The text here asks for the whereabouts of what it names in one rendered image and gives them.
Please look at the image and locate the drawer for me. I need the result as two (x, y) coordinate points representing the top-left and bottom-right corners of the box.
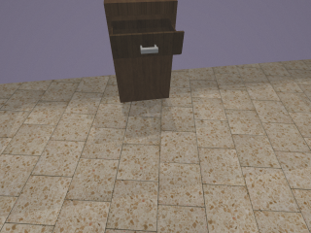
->
(109, 18), (185, 59)

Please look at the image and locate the cabinet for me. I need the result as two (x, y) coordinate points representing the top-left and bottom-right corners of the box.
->
(103, 0), (178, 103)

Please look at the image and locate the handle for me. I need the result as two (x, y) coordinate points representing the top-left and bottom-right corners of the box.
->
(140, 45), (158, 54)

